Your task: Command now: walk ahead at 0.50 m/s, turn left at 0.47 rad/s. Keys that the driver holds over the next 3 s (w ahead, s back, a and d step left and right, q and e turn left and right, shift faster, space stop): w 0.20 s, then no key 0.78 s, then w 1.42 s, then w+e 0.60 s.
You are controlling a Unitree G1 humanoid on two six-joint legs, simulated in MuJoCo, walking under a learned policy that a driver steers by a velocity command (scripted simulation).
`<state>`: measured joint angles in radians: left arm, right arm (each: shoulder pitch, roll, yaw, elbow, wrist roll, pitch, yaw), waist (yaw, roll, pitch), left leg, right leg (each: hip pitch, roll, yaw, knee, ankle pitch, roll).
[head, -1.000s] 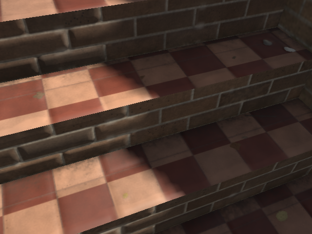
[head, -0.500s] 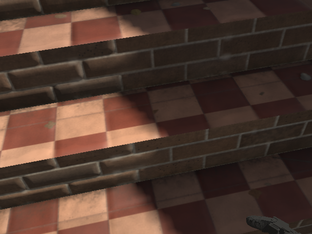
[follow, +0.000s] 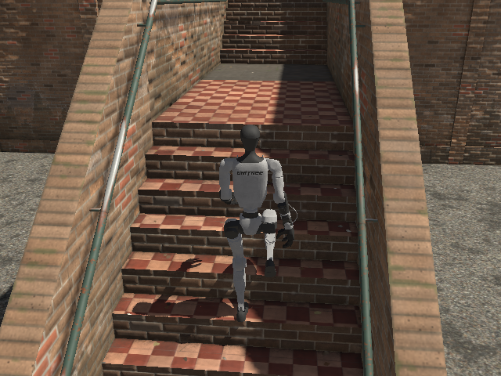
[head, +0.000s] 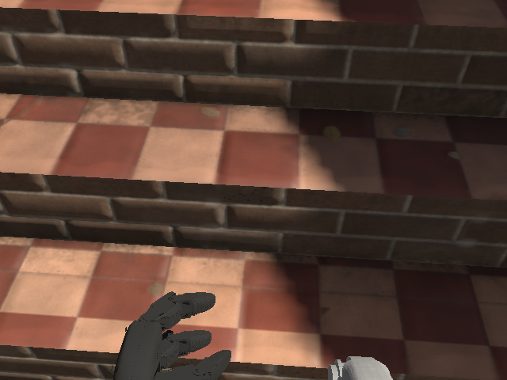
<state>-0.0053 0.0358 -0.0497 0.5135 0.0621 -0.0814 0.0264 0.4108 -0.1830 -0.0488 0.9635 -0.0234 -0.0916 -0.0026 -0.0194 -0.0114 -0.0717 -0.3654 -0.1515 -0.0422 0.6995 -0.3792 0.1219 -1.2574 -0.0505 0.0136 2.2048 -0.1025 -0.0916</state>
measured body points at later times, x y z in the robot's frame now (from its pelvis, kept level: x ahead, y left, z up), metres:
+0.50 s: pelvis +0.24 -0.06 +0.21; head +0.25 -0.07 +0.66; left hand +0.18 +0.17 +0.06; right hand +0.48 -0.22 +0.14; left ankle +0.28 +0.08 -0.24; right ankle +0.24 -0.14 -0.51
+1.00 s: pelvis +0.38 +0.00 +0.35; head +0.37 -0.01 +0.80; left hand +0.52 +0.24 +0.26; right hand +0.49 -0.23 +0.21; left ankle +0.46 +0.09 -0.31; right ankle +0.37 -0.15 -0.14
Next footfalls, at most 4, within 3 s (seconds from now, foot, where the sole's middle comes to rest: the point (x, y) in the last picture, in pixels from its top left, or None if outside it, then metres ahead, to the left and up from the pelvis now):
0.20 right None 0.28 -0.15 -0.55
0.72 left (211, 320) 0.49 0.10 -0.35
1.26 right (329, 318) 0.50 -0.12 -0.35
1.70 left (204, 135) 0.80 0.12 -0.15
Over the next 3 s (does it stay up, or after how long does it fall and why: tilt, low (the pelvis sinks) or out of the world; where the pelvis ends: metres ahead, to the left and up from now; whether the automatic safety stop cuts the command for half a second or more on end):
stays up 1.27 0.10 1.00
